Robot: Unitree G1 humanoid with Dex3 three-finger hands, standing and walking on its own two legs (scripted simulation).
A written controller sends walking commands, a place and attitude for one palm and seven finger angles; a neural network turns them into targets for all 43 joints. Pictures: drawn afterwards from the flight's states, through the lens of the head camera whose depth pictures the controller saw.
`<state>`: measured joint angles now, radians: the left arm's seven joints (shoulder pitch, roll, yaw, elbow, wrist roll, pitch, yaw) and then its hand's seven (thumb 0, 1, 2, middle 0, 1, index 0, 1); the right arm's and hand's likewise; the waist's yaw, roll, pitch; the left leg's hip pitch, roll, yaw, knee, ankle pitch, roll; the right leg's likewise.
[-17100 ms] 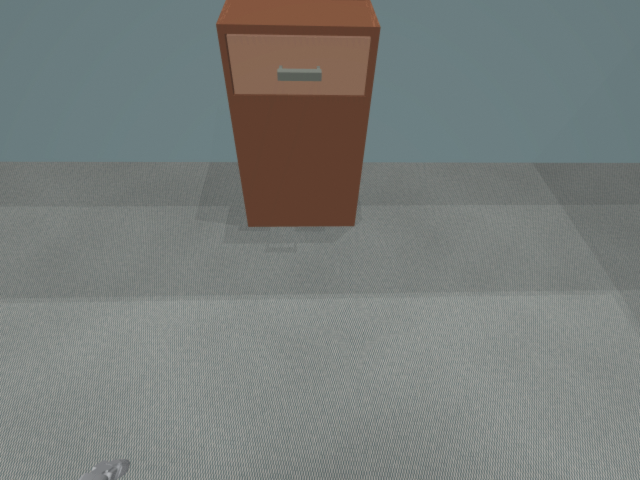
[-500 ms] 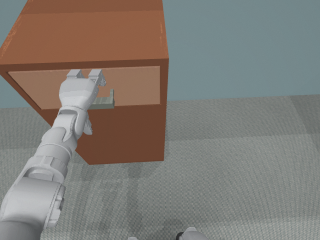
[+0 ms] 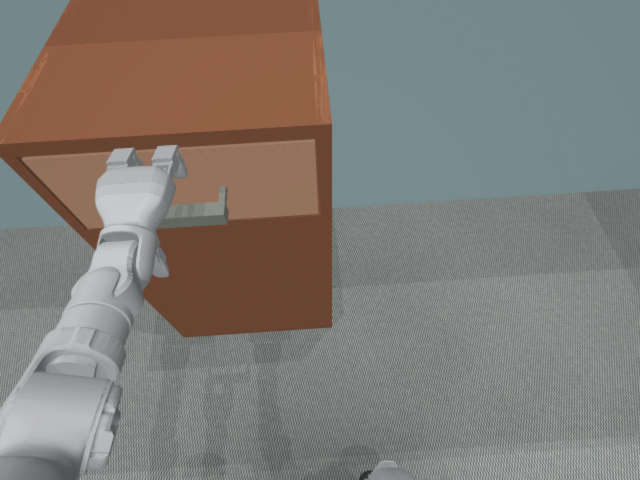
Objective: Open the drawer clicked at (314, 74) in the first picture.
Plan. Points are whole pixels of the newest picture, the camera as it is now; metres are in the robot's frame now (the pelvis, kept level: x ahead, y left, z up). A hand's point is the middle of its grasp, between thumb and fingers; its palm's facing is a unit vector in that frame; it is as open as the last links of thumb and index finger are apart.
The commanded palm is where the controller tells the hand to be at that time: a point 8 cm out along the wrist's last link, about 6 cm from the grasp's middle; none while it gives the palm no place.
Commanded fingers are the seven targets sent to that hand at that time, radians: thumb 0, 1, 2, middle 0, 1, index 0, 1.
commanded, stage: lower the fingers behind the handle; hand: left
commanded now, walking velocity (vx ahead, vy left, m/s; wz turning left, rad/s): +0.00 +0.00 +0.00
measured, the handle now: (186, 204) +0.52 +0.22 -0.03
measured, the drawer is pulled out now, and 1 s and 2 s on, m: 0.00 0.00 0.00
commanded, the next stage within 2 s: lift the fingers back up to retry in 1.56 s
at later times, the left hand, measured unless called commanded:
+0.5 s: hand (151, 232) +0.45 +0.25 -0.01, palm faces -0.01 +0.05 -1.00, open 13.8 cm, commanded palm +0.43 +0.23 +0.05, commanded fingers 0.00 -0.50 0.30 -0.30 -1.20 -0.30 -1.20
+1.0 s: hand (152, 236) +0.45 +0.25 -0.01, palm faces -0.01 +0.02 -1.00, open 13.9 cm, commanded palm +0.44 +0.22 +0.01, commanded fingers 0.00 -0.50 0.30 -0.30 -1.20 -0.30 -1.20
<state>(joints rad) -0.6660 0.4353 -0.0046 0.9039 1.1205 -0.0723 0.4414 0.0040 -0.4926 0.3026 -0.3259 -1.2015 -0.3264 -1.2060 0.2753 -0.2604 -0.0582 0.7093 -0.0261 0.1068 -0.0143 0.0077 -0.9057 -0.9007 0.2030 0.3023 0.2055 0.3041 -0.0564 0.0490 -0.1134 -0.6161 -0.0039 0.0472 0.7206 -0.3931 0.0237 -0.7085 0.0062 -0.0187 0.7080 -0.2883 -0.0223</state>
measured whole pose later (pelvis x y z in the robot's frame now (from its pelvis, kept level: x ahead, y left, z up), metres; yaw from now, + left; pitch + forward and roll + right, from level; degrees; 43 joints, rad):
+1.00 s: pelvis -0.01 +0.01 -0.03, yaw +1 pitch +22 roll -2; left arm -0.81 0.44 -0.10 1.09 1.10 -0.03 0.44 0.00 -0.49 0.30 -0.30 -1.32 -0.31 -1.20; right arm 0.32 -0.25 -0.07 0.75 -0.03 0.06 0.01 0.01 -0.91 -0.90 0.20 0.30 0.21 0.30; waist -0.06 0.05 -0.17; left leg -0.87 -0.01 0.01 0.95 -0.47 0.04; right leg -0.93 -0.01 -0.05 0.88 -0.34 -0.01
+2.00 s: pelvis -0.03 +0.00 -0.03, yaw +1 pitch +22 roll -1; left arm -0.85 0.51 -0.08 1.06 1.05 -0.08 0.28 0.00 -0.49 0.30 -0.30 -1.27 -0.32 -1.20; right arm 0.37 -0.25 -0.03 0.71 -0.01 0.02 -0.03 0.01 -0.91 -0.90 0.20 0.30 0.21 0.30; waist -0.10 0.05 -0.14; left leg -0.88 0.00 0.02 0.93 -0.43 0.03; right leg -0.95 0.00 -0.05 0.87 -0.31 -0.02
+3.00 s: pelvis +0.01 +0.00 +0.01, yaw +0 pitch +15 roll +0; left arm -0.70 0.42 -0.09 0.97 1.04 0.01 0.29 0.00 -0.49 0.30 -0.32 -1.20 -0.32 -1.20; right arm 0.29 -0.25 -0.05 0.71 0.00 0.11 -0.03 0.01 -0.91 -0.90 0.20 0.30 0.21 0.30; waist -0.05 0.06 -0.11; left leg -0.55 0.00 0.03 0.66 -0.38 0.02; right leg -0.64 0.01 -0.02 0.65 -0.27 -0.02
